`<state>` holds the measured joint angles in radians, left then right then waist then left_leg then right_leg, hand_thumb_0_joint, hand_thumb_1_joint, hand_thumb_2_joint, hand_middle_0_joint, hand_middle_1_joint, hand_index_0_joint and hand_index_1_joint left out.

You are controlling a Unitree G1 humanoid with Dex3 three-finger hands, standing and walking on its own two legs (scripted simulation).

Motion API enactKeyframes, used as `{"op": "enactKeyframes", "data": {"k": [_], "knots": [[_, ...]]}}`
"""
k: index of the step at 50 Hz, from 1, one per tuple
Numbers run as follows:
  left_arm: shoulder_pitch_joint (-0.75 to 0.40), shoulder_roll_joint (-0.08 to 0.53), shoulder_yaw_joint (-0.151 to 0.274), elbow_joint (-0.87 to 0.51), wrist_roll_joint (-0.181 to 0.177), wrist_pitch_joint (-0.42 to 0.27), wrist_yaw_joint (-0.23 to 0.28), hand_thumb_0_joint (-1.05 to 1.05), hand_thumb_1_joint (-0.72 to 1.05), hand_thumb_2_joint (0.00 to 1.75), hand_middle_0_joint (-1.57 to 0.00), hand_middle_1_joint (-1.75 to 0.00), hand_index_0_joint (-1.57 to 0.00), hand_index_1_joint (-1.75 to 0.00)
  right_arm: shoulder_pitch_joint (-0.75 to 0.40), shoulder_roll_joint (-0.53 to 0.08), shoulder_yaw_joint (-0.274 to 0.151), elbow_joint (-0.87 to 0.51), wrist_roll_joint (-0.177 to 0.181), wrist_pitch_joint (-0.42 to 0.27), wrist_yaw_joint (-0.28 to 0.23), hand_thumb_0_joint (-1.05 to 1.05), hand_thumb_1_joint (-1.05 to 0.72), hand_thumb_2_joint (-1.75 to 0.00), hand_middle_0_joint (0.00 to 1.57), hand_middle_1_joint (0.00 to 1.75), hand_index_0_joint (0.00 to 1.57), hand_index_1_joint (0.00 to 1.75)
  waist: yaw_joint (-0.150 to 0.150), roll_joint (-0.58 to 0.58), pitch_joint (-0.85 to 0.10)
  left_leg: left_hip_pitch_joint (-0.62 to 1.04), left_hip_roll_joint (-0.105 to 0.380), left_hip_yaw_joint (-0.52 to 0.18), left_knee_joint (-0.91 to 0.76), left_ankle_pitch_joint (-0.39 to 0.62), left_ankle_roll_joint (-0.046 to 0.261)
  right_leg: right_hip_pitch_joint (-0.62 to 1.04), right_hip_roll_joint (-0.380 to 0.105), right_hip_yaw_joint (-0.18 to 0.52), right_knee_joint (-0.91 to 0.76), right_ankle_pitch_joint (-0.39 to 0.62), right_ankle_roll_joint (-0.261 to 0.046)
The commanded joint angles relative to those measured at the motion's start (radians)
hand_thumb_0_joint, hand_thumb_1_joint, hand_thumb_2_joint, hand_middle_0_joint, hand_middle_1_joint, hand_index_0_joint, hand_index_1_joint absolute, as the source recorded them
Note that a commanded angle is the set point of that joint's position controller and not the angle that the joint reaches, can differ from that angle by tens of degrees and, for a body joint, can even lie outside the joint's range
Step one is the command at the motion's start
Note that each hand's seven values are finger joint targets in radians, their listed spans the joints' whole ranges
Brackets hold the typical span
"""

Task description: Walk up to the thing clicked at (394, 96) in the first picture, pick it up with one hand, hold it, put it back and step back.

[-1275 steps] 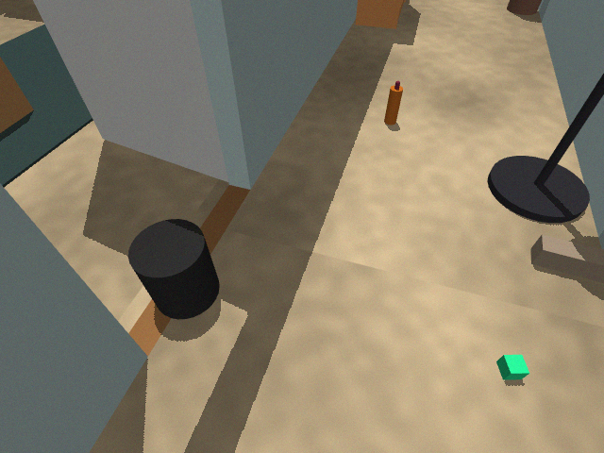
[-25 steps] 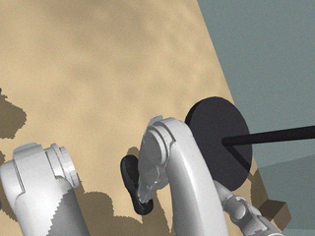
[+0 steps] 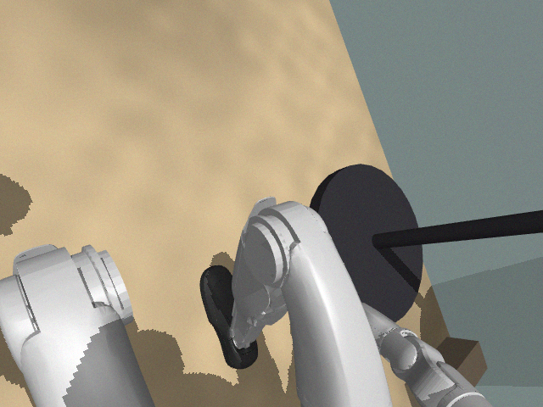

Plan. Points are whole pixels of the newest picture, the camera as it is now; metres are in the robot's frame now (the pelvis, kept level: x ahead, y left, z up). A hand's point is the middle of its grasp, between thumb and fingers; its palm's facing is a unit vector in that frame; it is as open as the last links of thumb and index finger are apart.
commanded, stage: open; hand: left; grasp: from the side
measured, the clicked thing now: out of the picture +0.46 +0.29 -0.16
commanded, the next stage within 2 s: withdraw in 0.18 s
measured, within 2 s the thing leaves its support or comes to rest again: neither
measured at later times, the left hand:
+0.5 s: hand out of the picture +0.46 +0.30 -0.15, palm faces +0.35 -0.94 +0.02, open 15.8 cm
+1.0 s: hand out of the picture +0.38 +0.41 -0.02, palm faces +0.34 -0.87 -0.37, open 17.2 cm
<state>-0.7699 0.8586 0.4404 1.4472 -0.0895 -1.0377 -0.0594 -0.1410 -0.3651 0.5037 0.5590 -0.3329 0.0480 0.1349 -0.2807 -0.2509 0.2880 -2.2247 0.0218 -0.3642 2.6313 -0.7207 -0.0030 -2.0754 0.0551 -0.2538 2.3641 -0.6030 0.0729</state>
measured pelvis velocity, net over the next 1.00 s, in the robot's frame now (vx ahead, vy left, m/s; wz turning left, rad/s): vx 0.01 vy -0.01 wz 0.11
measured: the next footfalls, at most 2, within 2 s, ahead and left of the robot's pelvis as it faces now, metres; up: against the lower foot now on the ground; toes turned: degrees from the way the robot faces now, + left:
none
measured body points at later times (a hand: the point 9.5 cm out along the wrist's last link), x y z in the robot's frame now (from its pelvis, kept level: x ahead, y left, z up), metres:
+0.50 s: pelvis +0.00 +0.00 +0.00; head +0.23 +0.19 +0.33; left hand +0.43 +0.35 -0.14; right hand +0.15 -0.25 -0.04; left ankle +0.08 +0.12 -0.26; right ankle +0.14 -0.12 -0.26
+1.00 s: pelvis +0.01 -0.01 +0.06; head +0.19 +0.12 +0.44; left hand +0.36 +0.45 +0.01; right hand +0.17 -0.24 -0.04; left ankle +0.08 +0.12 -0.26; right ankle +0.14 -0.12 -0.26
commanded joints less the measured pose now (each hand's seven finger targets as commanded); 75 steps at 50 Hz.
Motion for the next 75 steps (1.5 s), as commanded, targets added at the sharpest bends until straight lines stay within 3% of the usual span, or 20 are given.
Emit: {"op": "enactKeyframes", "data": {"k": [1,7,15,18,24,27,31,33,36,37,39,42,44,47,50,52,55,59,64,75], "knots": [[-0.249,0.130,-0.011,-0.138,0.003,-0.072,-0.009,0.00,-0.32,0.41,-0.67,-0.58,-0.68,-0.57,0.061,-0.361,-0.111,-0.001,-0.007,0.004,-0.023,0.00,-0.92,-0.90,0.20,0.30,0.20,0.30,-0.126,0.576,-0.572,0.416,0.054,0.074,-0.346,0.138,-0.024,0.277,0.040,-0.088,-0.152,0.172,-0.078],[-0.236,0.134,0.004,-0.129,-0.012,-0.064,-0.013,0.00,-0.50,0.26,-0.51,-0.41,-0.52,-0.41,0.055,-0.362,-0.109,-0.010,-0.003,0.009,-0.023,0.00,-0.92,-0.90,0.20,0.30,0.20,0.30,-0.120,0.545,-0.573,0.394,0.052,0.079,-0.337,0.140,-0.018,0.288,0.044,-0.088,-0.160,0.171,-0.079],[-0.233,0.128,0.001,-0.127,-0.012,-0.068,-0.019,0.00,-0.44,0.24,-0.30,-0.27,-0.30,-0.27,0.063,-0.361,-0.109,-0.008,-0.005,0.005,-0.025,0.00,-0.90,-0.90,0.20,0.30,0.20,0.30,-0.129,0.549,-0.581,0.409,0.053,0.075,-0.336,0.142,-0.019,0.292,0.044,-0.091,-0.159,0.174,-0.078],[-0.245,0.192,0.033,-0.182,-0.010,-0.072,-0.020,0.00,-0.44,0.18,-0.21,-0.18,-0.21,-0.18,0.059,-0.360,-0.108,-0.011,-0.005,0.007,-0.027,0.00,-0.90,-0.90,0.20,0.30,0.20,0.30,-0.100,0.567,-0.598,0.400,0.052,0.087,-0.335,0.133,-0.016,0.303,0.046,-0.083,-0.162,0.162,-0.080],[-0.222,0.336,0.156,-0.390,0.002,-0.035,-0.032,0.00,-0.46,0.11,-0.13,-0.09,-0.13,-0.09,0.092,-0.361,-0.147,-0.016,0.007,0.031,-0.037,0.00,-0.91,-0.90,0.20,0.30,0.20,0.30,-0.027,0.712,-0.726,0.505,0.062,0.101,-0.379,0.212,-0.033,0.316,0.036,-0.059,-0.139,0.199,-0.092],[-0.191,0.329,0.164,-0.473,0.009,0.030,-0.067,0.00,-0.50,0.10,-0.14,-0.08,-0.13,-0.09,0.122,-0.354,-0.185,-0.021,0.030,0.045,-0.047,0.00,-0.92,-0.90,0.20,0.30,0.20,0.30,-0.010,0.785,-0.794,0.578,0.066,0.103,-0.422,0.258,-0.043,0.283,0.025,-0.045,-0.132,0.221,-0.099],[-0.162,0.165,0.057,-0.449,-0.014,0.155,-0.138,0.00,-0.53,0.09,-0.13,-0.09,-0.13,-0.09,0.170,-0.328,-0.235,-0.021,0.079,0.049,-0.057,0.00,-0.91,-0.90,0.20,0.30,0.20,0.30,-0.033,0.696,-0.733,0.480,0.057,0.128,-0.435,0.216,-0.026,0.221,0.021,-0.034,-0.160,0.198,-0.099],[-0.109,0.017,-0.064,-0.303,-0.025,0.227,-0.187,0.00,-0.54,0.09,-0.12,-0.10,-0.13,-0.09,0.182,-0.310,-0.244,-0.006,0.107,0.047,-0.058,0.00,-0.90,-0.90,0.20,0.30,0.20,0.30,-0.068,0.576,-0.607,0.361,0.048,0.130,-0.434,0.101,-0.003,0.159,0.020,-0.036,-0.188,0.118,-0.094],[-0.174,0.111,0.019,-0.392,-0.045,0.265,-0.209,0.00,-0.50,0.06,-0.05,-0.01,-0.04,-0.01,0.211,-0.312,-0.269,-0.014,0.132,0.040,-0.063,0.00,-0.84,-0.90,0.20,0.30,0.20,0.30,-0.035,0.484,-0.625,0.304,0.039,0.138,-0.415,0.054,0.018,0.176,0.018,-0.026,-0.212,0.084,-0.086],[-0.184,0.263,0.047,-0.447,0.102,0.311,-0.149,0.00,-0.54,0.06,-0.08,-0.06,-0.07,-0.06,0.223,-0.267,-0.306,-0.007,0.157,0.055,-0.059,0.00,-0.92,-0.92,0.20,0.30,0.20,0.30,0.071,0.594,-0.788,0.435,0.035,0.168,-0.479,0.099,0.003,0.202,0.009,0.002,-0.235,0.076,-0.096],[-0.172,0.200,0.041,-0.429,0.105,0.376,-0.123,0.00,-0.55,0.08,-0.08,-0.08,-0.07,-0.08,0.238,-0.272,-0.339,-0.035,0.185,0.077,-0.062,0.00,-0.95,-0.92,0.20,0.30,0.20,0.30,0.053,0.612,-0.810,0.477,0.045,0.156,-0.534,0.069,0.001,0.165,0.007,0.005,-0.245,0.044,-0.101],[-0.173,0.309,0.118,-0.601,0.144,0.447,-0.086,0.00,-0.58,0.09,-0.09,-0.08,-0.08,-0.09,0.263,-0.265,-0.390,-0.037,0.220,0.099,-0.068,0.00,-0.97,-0.93,0.20,0.30,0.20,0.30,0.120,0.727,-0.923,0.569,0.045,0.159,-0.608,0.068,-0.011,0.136,-0.006,0.032,-0.224,0.037,-0.109],[-0.198,0.300,0.099,-0.685,0.163,0.499,-0.073,0.00,-0.60,0.09,-0.10,-0.09,-0.09,-0.10,0.286,-0.223,-0.402,-0.031,0.240,0.110,-0.072,0.00,-0.99,-0.93,0.20,0.30,0.20,0.30,0.141,0.740,-0.951,0.576,0.039,0.188,-0.614,0.098,-0.009,0.142,-0.004,0.058,-0.240,0.044,-0.115],[-0.079,0.332,0.161,-0.718,0.176,0.581,-0.035,0.00,-0.51,0.08,-0.06,-0.06,-0.06,-0.06,0.324,-0.196,-0.436,-0.028,0.265,0.127,-0.085,0.00,-0.90,-0.90,0.20,0.30,0.20,0.30,0.174,0.676,-0.976,0.562,0.027,0.233,-0.624,0.165,0.000,0.192,-0.007,0.092,-0.282,0.083,-0.116],[0.031,0.186,0.104,-0.713,0.177,0.657,-0.022,0.00,-0.45,0.12,-0.07,-0.08,-0.07,-0.08,0.330,-0.170,-0.481,-0.038,0.289,0.129,-0.095,0.00,-0.90,-0.90,0.20,0.30,0.20,0.30,0.171,0.581,-0.967,0.533,0.020,0.248,-0.672,0.122,0.014,0.213,-0.009,0.108,-0.345,0.055,-0.116],[0.127,0.049,0.031,-0.721,0.169,0.713,-0.016,0.00,-0.45,0.12,-0.07,-0.08,-0.07,-0.08,0.334,-0.160,-0.521,-0.047,0.306,0.124,-0.101,0.00,-0.89,-0.90,0.20,0.30,0.20,0.30,0.180,0.520,-0.971,0.562,0.018,0.257,-0.719,0.077,0.019,0.205,-0.012,0.120,-0.401,0.011,-0.116],[0.201,-0.051,-0.043,-0.864,0.156,0.790,0.004,0.00,-0.48,0.10,-0.07,-0.07,-0.07,-0.08,0.350,-0.149,-0.552,-0.069,0.329,0.111,-0.110,0.00,-0.89,-0.90,0.20,0.30,0.20,0.30,0.177,0.458,-1.021,0.626,0.017,0.261,-0.784,0.060,0.023,0.276,-0.015,0.133,-0.496,-0.005,-0.110],[0.288,-0.022,-0.035,-1.104,0.141,0.872,0.059,0.00,-0.49,0.09,-0.07,-0.07,-0.07,-0.07,0.354,-0.135,-0.580,-0.106,0.363,0.098,-0.133,0.00,-0.89,-0.90,0.20,0.30,0.20,0.30,0.208,0.397,-1.087,0.733,0.015,0.269,-0.885,0.056,0.030,0.444,-0.024,0.163,-0.626,-0.004,-0.101],[0.412,-0.006,-0.006,-1.236,0.137,0.954,0.127,0.00,-0.47,0.11,-0.07,-0.08,-0.07,-0.08,0.330,-0.086,-0.576,-0.135,0.387,0.071,-0.179,0.00,-0.89,-0.90,0.20,0.30,0.20,0.30,0.238,0.367,-1.042,0.822,0.014,0.296,-1.026,0.057,0.035,0.652,-0.034,0.217,-0.783,-0.023,-0.095],[0.708,-0.315,-0.194,-1.169,0.114,1.069,0.196,0.00,-0.49,0.09,-0.06,-0.06,-0.06,-0.06,0.361,-0.016,-0.557,-0.129,0.382,-0.026,-0.244,0.00,-0.89,-0.90,0.20,0.30,0.20,0.30,0.228,0.362,-0.870,1.151,0.008,0.334,-1.282,0.324,0.025,0.968,-0.044,0.232,-1.074,0.222,-0.096]]}}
